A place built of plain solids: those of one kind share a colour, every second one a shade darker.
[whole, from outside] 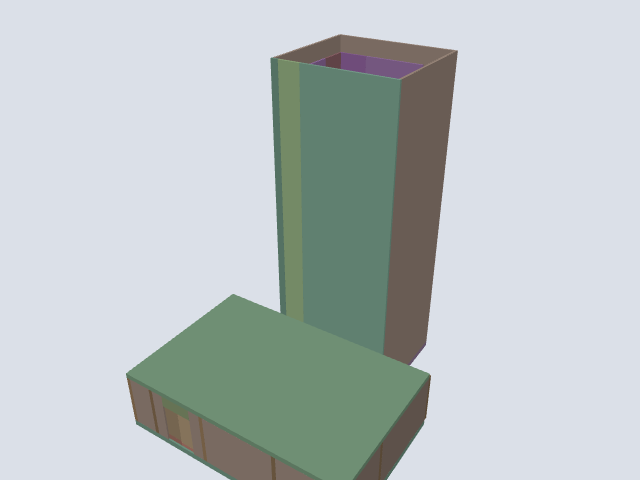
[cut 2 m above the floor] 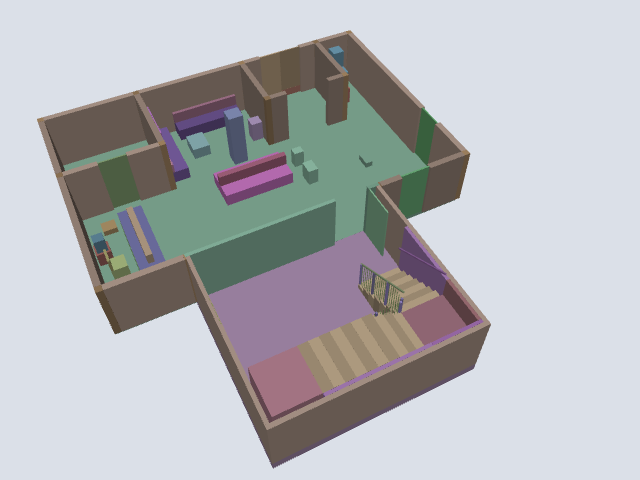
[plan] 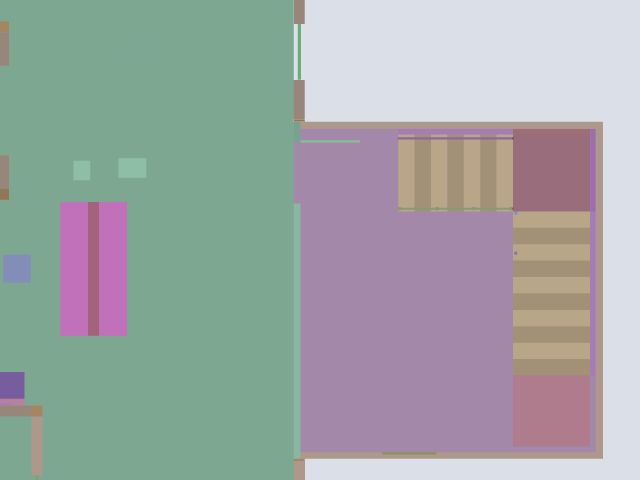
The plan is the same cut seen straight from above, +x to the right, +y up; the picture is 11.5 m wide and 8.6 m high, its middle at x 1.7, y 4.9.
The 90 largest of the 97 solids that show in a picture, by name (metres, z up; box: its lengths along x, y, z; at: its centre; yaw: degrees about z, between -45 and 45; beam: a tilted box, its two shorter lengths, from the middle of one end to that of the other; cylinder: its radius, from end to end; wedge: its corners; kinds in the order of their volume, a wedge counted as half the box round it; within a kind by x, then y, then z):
{
 "wall_1": {"box": [0.2, 3.0, 2.7], "at": [-6.27, 0.24, 1.35]},
 "wall_2": {"box": [0.2, 3.69, 2.7], "at": [-6.27, 3.78, 1.35]},
 "wall_3": {"box": [0.2, 0.6, 2.7], "at": [-6.27, 6.12, 1.35]},
 "wall_4": {"box": [0.2, 0.6, 2.7], "at": [-6.27, 8.32, 1.35]},
 "wall_5": {"box": [0.2, 1.22, 2.7], "at": [-6.27, 9.43, 1.35]},
 "wall_6": {"box": [2.1, 0.2, 2.7], "at": [-5.12, 5.72, 1.35]},
 "wall_7": {"box": [2.1, 0.2, 2.7], "at": [-5.12, 8.72, 1.35]},
 "wall_8": {"box": [2.7, 0.2, 2.7], "at": [-4.82, -1.36, 1.35]},
 "wall_9": {"box": [2.7, 0.2, 2.7], "at": [-4.82, 1.84, 1.35]},
 "wall_10": {"box": [0.2, 0.6, 2.7], "at": [-3.97, 6.12, 1.35]},
 "wall_11": {"box": [0.2, 0.6, 2.7], "at": [-3.97, 8.32, 1.35]},
 "wall_12": {"box": [5.02, 0.2, 2.7], "at": [-3.66, 10.14, 1.35]},
 "wall_13": {"box": [0.2, 1.05, 2.7], "at": [-3.37, -0.74, 1.35]},
 "wall_14": {"box": [0.2, 1.05, 2.7], "at": [-3.37, 1.21, 1.35]},
 "wall_15": {"box": [4.5, 0.2, 2.7], "at": [-1.02, -1.36, 1.35]},
 "wall_16": {"box": [1.48, 0.2, 2.7], "at": [0.49, 10.14, 1.35]},
 "wall_17": {"box": [0.2, 2.2, 2.7], "at": [1.33, -0.16, 1.35]},
 "wall_18": {"box": [0.2, 0.71, 2.7], "at": [1.33, 7.42, 1.35]},
 "wall_19": {"box": [0.2, 1.27, 2.7], "at": [1.33, 9.4, 1.35]},
 "wall_20": {"box": [5.29, 0.12, 16.13], "at": [3.99, 1.04, 8.07]},
 "wall_21": {"box": [5.29, 0.13, 16.13], "at": [3.99, 6.96, 8.07]},
 "wall_22": {"box": [0.13, 6.04, 16.13], "at": [6.7, 4.0, 8.07]},
 "lobby_floor_slab_1": {"box": [7.6, 11.7, 0.3], "at": [-2.57, 4.39, -0.15]},
 "lobby_ceiling_slab_1": {"box": [7.6, 11.7, 0.25], "at": [-2.57, 4.39, 2.82]},
 "tread_slab_1": {"box": [0.29, 1.38, 0.17], "at": [3.25, 6.1, 0.09]},
 "tread_slab_2": {"box": [0.3, 1.38, 0.34], "at": [3.54, 6.1, 0.17]},
 "tread_slab_3": {"box": [0.3, 1.38, 0.51], "at": [3.83, 6.1, 0.26]},
 "tread_slab_4": {"box": [0.3, 1.38, 0.68], "at": [4.13, 6.1, 0.34]},
 "tread_slab_5": {"box": [0.3, 1.38, 0.85], "at": [4.43, 6.1, 0.43]},
 "tread_slab_6": {"box": [0.29, 1.38, 1.02], "at": [4.72, 6.1, 0.51]},
 "tread_slab_7": {"box": [0.3, 1.38, 1.19], "at": [5.01, 6.1, 0.6]},
 "tread_slab_8": {"box": [1.38, 0.3, 3.06], "at": [5.85, 2.62, 1.53]},
 "tread_slab_9": {"box": [1.38, 0.29, 2.89], "at": [5.85, 2.91, 1.45]},
 "tread_slab_10": {"box": [1.38, 0.3, 2.72], "at": [5.85, 3.21, 1.36]},
 "tread_slab_11": {"box": [1.38, 0.3, 2.55], "at": [5.85, 3.5, 1.28]},
 "tread_slab_12": {"box": [1.38, 0.3, 2.38], "at": [5.85, 3.8, 1.19]},
 "tread_slab_13": {"box": [1.38, 0.3, 2.21], "at": [5.85, 4.09, 1.11]},
 "tread_slab_14": {"box": [1.38, 0.3, 2.04], "at": [5.85, 4.39, 1.02]},
 "tread_slab_15": {"box": [1.38, 0.29, 1.88], "at": [5.85, 4.68, 0.94]},
 "tread_slab_16": {"box": [1.38, 0.3, 1.7], "at": [5.85, 4.97, 0.85]},
 "tread_slab_17": {"box": [1.38, 0.29, 1.53], "at": [5.85, 5.26, 0.77]},
 "floor_slab_1": {"box": [5.54, 6.04, 0.3], "at": [4.0, 4.0, -0.15]},
 "wall_cheek_1": {"box": [0.12, 4.58, 16.13], "at": [1.29, 3.27, 8.07]},
 "wall_cheek_2": {"box": [0.12, 0.38, 16.13], "at": [1.29, 6.83, 8.07]},
 "landing_slab_1": {"box": [1.38, 1.28, 3.23], "at": [5.85, 1.84, 1.62]},
 "landing_slab_2": {"box": [1.38, 1.38, 1.37], "at": [5.85, 6.1, 0.68]},
 "wall_wall_1": {"box": [2.06, 0.1, 15.34], "at": [4.13, 6.84, 7.67]},
 "wall_wall_2": {"box": [0.1, 2.94, 15.34], "at": [6.59, 3.94, 7.67]},
 "wall_land_far_wall_1": {"box": [0.1, 1.48, 15.34], "at": [6.59, 6.15, 7.67]},
 "lobby_desk_body_1": {"box": [2.6, 0.75, 1.1], "at": [-0.63, 0.16, 0.55]},
 "wall_land_wall_1": {"box": [1.38, 0.1, 15.34], "at": [5.85, 6.84, 7.67]},
 "wall_head_1": {"box": [0.12, 1.09, 14.03], "at": [1.29, 6.1, 9.12]},
 "lobby_seats_seat_1": {"box": [0.6, 2.4, 0.45], "at": [-5.87, 4.07, 0.22]},
 "lobby_seats_seat_2": {"box": [2.4, 0.6, 0.45], "at": [-4.79, 2.24, 0.22]},
 "lobby_island_seat_1": {"box": [1.2, 2.4, 0.45], "at": [-2.36, 4.38, 0.22]},
 "wallpost_1": {"box": [0.2, 0.2, 2.7], "at": [-6.27, 1.84, 1.35]},
 "wallpost_2": {"box": [0.2, 0.2, 2.7], "at": [-6.27, 5.72, 1.35]},
 "wallpost_3": {"box": [0.2, 0.2, 2.7], "at": [-6.27, 8.72, 1.35]},
 "wallpost_4": {"box": [0.2, 0.2, 2.7], "at": [-6.27, 10.14, 1.35]},
 "wallpost_5": {"box": [0.2, 0.2, 2.7], "at": [-3.97, 5.72, 1.35]},
 "wallpost_6": {"box": [0.2, 0.2, 2.7], "at": [-3.97, 8.72, 1.35]},
 "wallpost_7": {"box": [0.2, 0.2, 2.7], "at": [-3.37, -1.36, 1.35]},
 "wallpost_8": {"box": [0.2, 0.2, 2.7], "at": [-3.37, 1.84, 1.35]},
 "wallpost_9": {"box": [0.2, 0.2, 2.7], "at": [1.33, -1.36, 1.35]},
 "wallpost_10": {"box": [0.2, 0.041, 2.7], "at": [1.33, 0.96, 1.35]},
 "wallpost_11": {"box": [0.2, 0.2, 2.7], "at": [1.33, 10.14, 1.35]},
 "lobby_column_shaft_1": {"box": [0.5, 0.5, 2.7], "at": [-3.73, 4.39, 1.35]},
 "lobby_planter_plant_1": {"box": [0.43, 0.43, 1.2], "at": [-5.84, 9.37, 1.1]},
 "lobby_planter_plant_2": {"box": [0.33, 0.33, 0.5], "at": [-1.36, -0.99, 0.75]},
 "lobby_seats_back_1": {"box": [0.12, 2.4, 0.4], "at": [-6.11, 4.07, 0.65]},
 "lobby_seats_back_2": {"box": [2.4, 0.12, 0.35], "at": [-4.79, 2.0, 0.62]},
 "lobby_table_top_1": {"box": [0.8, 0.6, 0.42], "at": [-4.79, 3.29, 0.21]},
 "lobby_left_box_1": {"box": [0.3, 0.35, 0.6], "at": [-2.57, 6.14, 0.3]},
 "lobby_left_box_2": {"box": [0.5, 0.35, 0.6], "at": [-1.66, 6.19, 0.3]},
 "lobby_left_box_3": {"box": [0.5, 0.25, 0.2], "at": [-1.52, 8.29, 0.1]},
 "lobby_island_spine_1": {"box": [0.2, 2.4, 0.4], "at": [-2.36, 4.38, 0.65]},
 "wall_head_lobby_entrance_1": {"box": [0.2, 1.6, 0.6], "at": [-6.27, 7.22, 2.4]},
 "lobby_entrance_leaf_1": {"box": [0.05, 0.8, 1.9], "at": [-6.27, 6.82, 1.15]},
 "lobby_entrance_leaf_2": {"box": [0.05, 0.8, 1.8], "at": [-6.27, 7.62, 1.2]},
 "lobby_desk_screen_1": {"box": [2.04, 0.19, 0.35], "at": [-0.63, 0.16, 1.31]},
 "lobby_lift_leaf_1": {"box": [0.06, 1.0, 2.1], "at": [1.33, 8.27, 1.05]},
 "lobby_bin_body_1": {"box": [0.4, 0.4, 0.75], "at": [-4.53, 5.4, 0.37]},
 "lobby_desk_chair_seat_1": {"box": [0.5, 0.5, 0.48], "at": [-0.63, -0.71, 0.24]},
 "lobby_planter_box_1": {"box": [0.45, 0.45, 0.5], "at": [-1.36, -0.99, 0.25]},
 "door_front_leaf_open_1": {"box": [1.07, 0.045, 2.09], "at": [1.88, 6.67, 1.05]},
 "lobby_back_door_leaf_1": {"box": [0.9, 0.05, 2.1], "at": [-0.7, 10.14, 1.05]},
 "lobby_office_door_leaf_1": {"box": [0.05, 0.9, 2.1], "at": [-3.37, 0.24, 1.05]},
 "door_leaf_1": {"box": [0.97, 0.045, 2.08], "at": [3.3, 1.08, 1.04]},
 "lobby_desk_counter_1": {"box": [2.6, 0.75, 0.04], "at": [-0.63, 0.16, 1.12]},
 "lobby_parcel_box_1": {"box": [0.4, 0.45, 0.2], "at": [-2.48, -0.57, 0.1]}
}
